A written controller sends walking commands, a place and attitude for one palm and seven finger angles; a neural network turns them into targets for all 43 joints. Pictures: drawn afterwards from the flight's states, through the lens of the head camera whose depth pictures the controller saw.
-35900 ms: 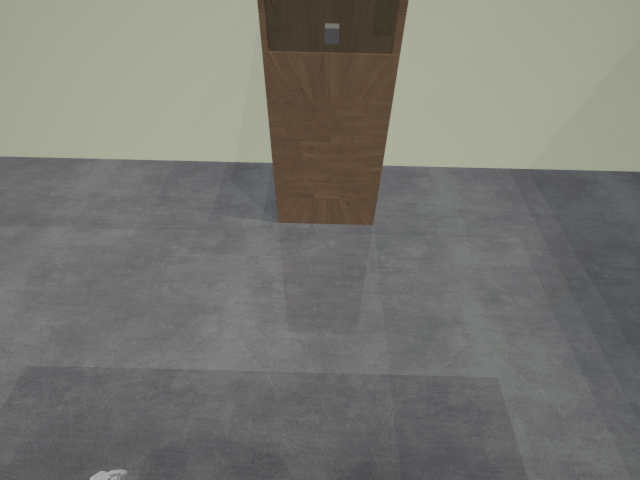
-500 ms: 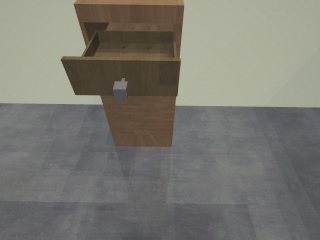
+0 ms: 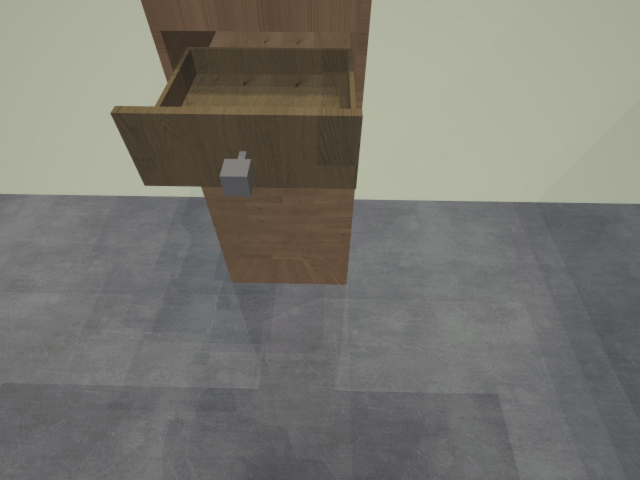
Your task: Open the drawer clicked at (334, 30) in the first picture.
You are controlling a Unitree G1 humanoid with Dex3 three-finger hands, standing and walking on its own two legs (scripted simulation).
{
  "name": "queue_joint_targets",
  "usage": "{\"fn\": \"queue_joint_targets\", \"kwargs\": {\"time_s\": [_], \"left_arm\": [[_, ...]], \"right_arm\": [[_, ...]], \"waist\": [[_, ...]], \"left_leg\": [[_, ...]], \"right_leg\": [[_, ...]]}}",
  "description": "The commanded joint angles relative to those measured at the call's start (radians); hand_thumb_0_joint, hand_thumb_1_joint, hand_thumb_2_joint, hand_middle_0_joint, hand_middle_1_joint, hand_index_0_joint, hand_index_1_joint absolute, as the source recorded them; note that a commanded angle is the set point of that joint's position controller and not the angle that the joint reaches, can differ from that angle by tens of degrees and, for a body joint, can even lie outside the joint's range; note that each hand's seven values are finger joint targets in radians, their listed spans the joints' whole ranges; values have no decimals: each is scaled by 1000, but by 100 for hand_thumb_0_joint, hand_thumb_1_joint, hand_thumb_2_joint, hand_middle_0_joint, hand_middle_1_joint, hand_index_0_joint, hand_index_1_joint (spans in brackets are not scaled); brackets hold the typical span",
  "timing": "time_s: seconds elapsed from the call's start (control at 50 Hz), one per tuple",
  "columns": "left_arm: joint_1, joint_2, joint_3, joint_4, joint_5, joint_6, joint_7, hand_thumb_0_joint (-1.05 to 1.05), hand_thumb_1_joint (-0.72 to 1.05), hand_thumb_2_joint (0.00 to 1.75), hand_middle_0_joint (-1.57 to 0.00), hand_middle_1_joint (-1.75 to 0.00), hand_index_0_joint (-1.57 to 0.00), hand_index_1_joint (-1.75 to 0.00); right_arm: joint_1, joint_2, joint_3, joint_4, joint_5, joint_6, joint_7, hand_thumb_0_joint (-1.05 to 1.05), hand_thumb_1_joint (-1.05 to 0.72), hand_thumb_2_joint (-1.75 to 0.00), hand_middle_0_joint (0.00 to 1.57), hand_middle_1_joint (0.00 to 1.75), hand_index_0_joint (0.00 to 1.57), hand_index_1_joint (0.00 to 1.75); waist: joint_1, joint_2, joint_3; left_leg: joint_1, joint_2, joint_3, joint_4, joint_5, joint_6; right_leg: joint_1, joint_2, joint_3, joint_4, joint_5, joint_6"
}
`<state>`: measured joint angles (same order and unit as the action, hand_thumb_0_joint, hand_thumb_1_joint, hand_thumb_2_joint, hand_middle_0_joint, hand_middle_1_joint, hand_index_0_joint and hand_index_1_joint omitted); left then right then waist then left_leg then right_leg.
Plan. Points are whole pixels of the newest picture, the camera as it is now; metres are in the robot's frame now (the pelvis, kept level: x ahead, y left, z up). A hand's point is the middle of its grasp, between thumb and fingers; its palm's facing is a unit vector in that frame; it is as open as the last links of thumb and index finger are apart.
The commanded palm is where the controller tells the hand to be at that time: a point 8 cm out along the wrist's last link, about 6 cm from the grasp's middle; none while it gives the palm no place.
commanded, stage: look to check the result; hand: left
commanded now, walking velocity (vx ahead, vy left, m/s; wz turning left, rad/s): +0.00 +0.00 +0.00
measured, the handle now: (239, 169) +0.55 +0.16 +0.06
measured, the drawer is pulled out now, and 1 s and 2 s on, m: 0.29 0.29 0.29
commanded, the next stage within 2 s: stand and wait in 0.12 s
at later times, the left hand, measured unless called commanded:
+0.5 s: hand out of the picture +0.03 +0.17 -0.17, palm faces +0.03 -0.98 -0.21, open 7.4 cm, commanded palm none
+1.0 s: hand out of the picture +0.02 +0.16 -0.17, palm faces +0.04 -0.98 -0.20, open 7.4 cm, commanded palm none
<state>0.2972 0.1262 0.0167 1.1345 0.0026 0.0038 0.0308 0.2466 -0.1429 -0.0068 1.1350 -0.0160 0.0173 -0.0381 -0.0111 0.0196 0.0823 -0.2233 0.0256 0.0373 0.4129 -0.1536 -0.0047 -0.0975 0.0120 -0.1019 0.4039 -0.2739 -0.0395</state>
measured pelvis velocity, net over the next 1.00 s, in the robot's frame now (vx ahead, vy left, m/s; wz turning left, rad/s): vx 0.03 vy -0.01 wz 0.00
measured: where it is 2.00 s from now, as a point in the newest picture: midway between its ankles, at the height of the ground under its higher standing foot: outside the picture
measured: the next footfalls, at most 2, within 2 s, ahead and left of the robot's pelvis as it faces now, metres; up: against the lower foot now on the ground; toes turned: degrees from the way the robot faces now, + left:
none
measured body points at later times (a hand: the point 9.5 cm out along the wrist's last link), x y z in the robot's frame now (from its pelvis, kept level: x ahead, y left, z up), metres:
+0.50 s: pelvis +0.02 -0.01 +0.00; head +0.04 -0.02 +0.45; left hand +0.03 +0.22 -0.15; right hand +0.02 -0.23 -0.17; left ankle +0.04 +0.12 -0.74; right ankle -0.03 -0.09 -0.74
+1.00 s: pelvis +0.03 -0.01 +0.00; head +0.05 -0.02 +0.45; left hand +0.02 +0.21 -0.16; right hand +0.03 -0.23 -0.16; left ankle +0.04 +0.12 -0.74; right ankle -0.03 -0.09 -0.74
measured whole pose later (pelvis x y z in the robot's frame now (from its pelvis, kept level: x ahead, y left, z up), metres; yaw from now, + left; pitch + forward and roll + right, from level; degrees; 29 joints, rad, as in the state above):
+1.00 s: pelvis +0.03 -0.01 +0.00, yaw +0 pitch -2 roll +0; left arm 0.29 0.14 0.01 1.13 0.00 0.00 0.03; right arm 0.24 -0.15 0.00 1.14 -0.01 0.01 -0.04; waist -0.01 0.01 0.07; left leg -0.18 0.04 0.04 0.40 -0.19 -0.02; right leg -0.04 0.03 -0.10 0.35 -0.29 -0.05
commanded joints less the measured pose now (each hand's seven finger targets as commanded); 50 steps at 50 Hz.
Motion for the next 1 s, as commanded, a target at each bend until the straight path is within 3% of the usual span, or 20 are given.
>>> {"fn": "queue_joint_targets", "kwargs": {"time_s": [0.0,0.26,0.38,0.44,0.48,0.52,0.62,0.68,0.8,0.88,0.96,0.98], "left_arm": [[69,117,15,-21,4,-14,11,0,90,90,-20,-30,-20,-30],[42,135,17,-31,3,-16,11,0,90,90,-20,-30,-20,-30],[41,142,19,-33,4,-18,13,0,90,90,-20,-30,-20,-30],[33,140,18,-33,2,-17,12,0,90,90,-20,-30,-20,-30],[40,147,20,-35,3,-19,13,0,90,90,-20,-30,-20,-30],[39,144,20,-35,3,-18,13,0,90,90,-20,-30,-20,-30],[41,143,18,-35,2,-17,14,0,90,90,-20,-30,-20,-30],[53,145,19,-34,3,-19,14,0,90,90,-20,-30,-20,-30],[55,138,16,-31,2,-19,14,0,90,90,-20,-30,-20,-30],[63,140,16,-27,3,-19,14,0,90,90,-20,-30,-20,-30],[62,133,15,-25,2,-19,14,0,90,90,-20,-30,-20,-30],[66,136,16,-27,2,-19,14,0,90,90,-20,-30,-20,-30]], "right_arm": [[64,-86,-15,-25,-1,-7,-2,0,-90,-90,20,30,20,30],[47,-100,-13,-21,-2,-10,-4,0,-90,-90,20,30,20,30],[44,-106,-12,-26,1,-11,-6,0,-90,-90,20,30,20,30],[49,-105,-10,-22,-1,-11,-6,0,-90,-90,20,30,20,30],[47,-107,-11,-24,1,-12,-6,0,-90,-90,20,30,20,30],[51,-106,-11,-21,-1,-12,-6,0,-90,-90,20,30,20,30],[53,-104,-10,-19,-1,-10,-6,0,-90,-90,20,30,20,30],[50,-106,-11,-23,2,-10,-7,0,-90,-90,20,30,20,30],[57,-105,-10,-20,0,-11,-8,0,-90,-90,20,30,20,30],[54,-106,-9,-22,3,-10,-9,0,-90,-90,20,30,20,30],[61,-104,-10,-18,0,-11,-10,0,-90,-90,20,30,20,30],[62,-105,-9,-20,3,-11,-10,0,-90,-90,20,30,20,30]], "waist": [[-2,-24,8],[1,-4,-14],[3,-30,-24],[1,-12,-11],[5,-43,-15],[2,-25,-31],[1,-18,-4],[5,-44,-10],[0,-10,-22],[5,-35,-1],[1,-18,-13],[3,-40,-7]], "left_leg": [[62,84,-73,-44,87,26],[68,86,-65,-42,137,21],[88,89,-63,-37,175,23],[76,88,-63,-44,171,21],[86,88,-61,-38,183,23],[90,87,-58,-37,189,21],[83,86,-59,-40,172,20],[96,86,-55,-34,170,21],[99,86,-57,-33,180,21],[98,88,-58,-38,173,22],[98,87,-56,-36,176,21],[100,89,-58,-39,172,24]], "right_leg": [[-96,-125,109,-118,92,-2],[-46,-129,109,-114,194,2],[-37,-130,102,-113,255,6],[-31,-130,100,-116,243,4],[-29,-129,97,-118,273,8],[-16,-134,97,-113,289,8],[-26,-132,98,-124,265,9],[-30,-131,96,-127,280,14],[-19,-132,99,-124,280,9],[-36,-128,96,-131,262,11],[-22,-130,99,-126,276,8],[-29,-127,95,-130,262,10]]}}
